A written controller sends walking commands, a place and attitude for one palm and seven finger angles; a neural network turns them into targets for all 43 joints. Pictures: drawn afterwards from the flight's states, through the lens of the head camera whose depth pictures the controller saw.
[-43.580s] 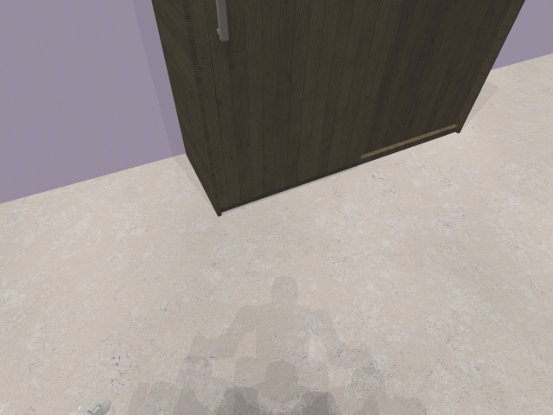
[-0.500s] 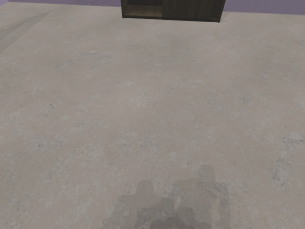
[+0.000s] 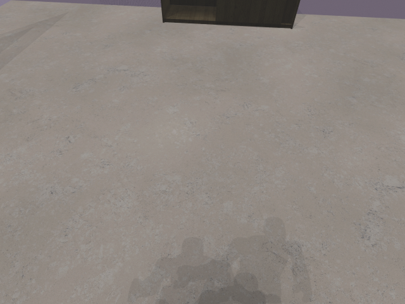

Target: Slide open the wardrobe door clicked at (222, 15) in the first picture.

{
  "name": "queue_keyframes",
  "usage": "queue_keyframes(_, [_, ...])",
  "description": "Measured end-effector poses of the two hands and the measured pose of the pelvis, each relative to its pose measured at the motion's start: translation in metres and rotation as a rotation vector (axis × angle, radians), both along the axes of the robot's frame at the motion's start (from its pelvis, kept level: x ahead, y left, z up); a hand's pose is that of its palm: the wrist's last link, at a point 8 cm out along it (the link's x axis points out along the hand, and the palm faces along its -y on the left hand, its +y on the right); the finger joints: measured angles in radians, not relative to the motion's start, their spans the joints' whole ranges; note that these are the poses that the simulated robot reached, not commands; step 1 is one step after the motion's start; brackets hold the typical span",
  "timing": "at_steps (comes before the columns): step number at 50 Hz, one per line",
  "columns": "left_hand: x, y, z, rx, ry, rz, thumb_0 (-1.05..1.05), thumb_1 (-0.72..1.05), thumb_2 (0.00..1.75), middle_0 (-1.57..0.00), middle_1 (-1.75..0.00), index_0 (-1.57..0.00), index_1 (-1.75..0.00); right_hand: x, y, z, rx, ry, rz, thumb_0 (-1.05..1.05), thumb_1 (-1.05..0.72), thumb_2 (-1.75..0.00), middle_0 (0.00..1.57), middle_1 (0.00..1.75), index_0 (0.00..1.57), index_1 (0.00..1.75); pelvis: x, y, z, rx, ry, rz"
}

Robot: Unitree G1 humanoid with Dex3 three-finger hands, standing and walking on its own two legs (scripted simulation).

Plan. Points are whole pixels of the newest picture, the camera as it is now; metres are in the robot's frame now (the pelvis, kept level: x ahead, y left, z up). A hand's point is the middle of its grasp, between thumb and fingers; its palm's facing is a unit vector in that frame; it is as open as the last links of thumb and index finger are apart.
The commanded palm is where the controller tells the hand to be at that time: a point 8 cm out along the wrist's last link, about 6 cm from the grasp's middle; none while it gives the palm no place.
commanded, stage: look to check the result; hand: left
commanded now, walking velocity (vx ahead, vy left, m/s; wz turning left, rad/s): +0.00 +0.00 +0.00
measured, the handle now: out of the picture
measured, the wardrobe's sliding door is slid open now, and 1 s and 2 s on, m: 0.67 0.67 0.67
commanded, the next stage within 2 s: stand and wait in 1.78 s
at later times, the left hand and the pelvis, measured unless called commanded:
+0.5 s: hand out of the picture +0.09 +0.23 -0.16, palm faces -0.01 -0.95 -0.31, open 7.4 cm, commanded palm none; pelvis +0.01 -0.01 +0.00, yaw +1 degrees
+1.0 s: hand out of the picture +0.09 +0.22 -0.16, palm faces +0.00 -0.95 -0.32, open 7.4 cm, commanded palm none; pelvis +0.01 -0.02 +0.00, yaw +1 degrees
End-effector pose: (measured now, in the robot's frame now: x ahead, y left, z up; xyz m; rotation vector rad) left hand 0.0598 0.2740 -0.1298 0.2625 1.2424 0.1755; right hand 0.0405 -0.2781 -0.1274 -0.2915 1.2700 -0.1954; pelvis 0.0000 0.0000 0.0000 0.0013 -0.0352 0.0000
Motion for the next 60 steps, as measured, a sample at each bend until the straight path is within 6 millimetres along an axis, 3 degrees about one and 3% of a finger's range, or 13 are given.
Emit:
queue_keyframes(30, [0.021, -0.001, 0.009, 0.025, -0.031, -0.002, 0.01, 0.9, 0.9, -0.2, -0.3, -0.2, -0.3, 0.031, -0.021, 0.007, -0.019, -0.03, 0.035, 0.0, -0.9, -0.9, 0.2, 0.3, 0.2, 0.3, 0.011, -0.012, 0.002, -0.001, 0.007, 0.011])
queue_keyframes(60, [0.018, -0.006, 0.01, 0.028, -0.026, 0.0, 0.01, 0.9, 0.9, -0.2, -0.3, -0.2, -0.3, 0.02, -0.031, 0.006, -0.021, -0.006, 0.026, 0.0, -0.9, -0.9, 0.2, 0.3, 0.2, 0.3, 0.01, -0.019, 0.003, -0.003, 0.004, 0.009])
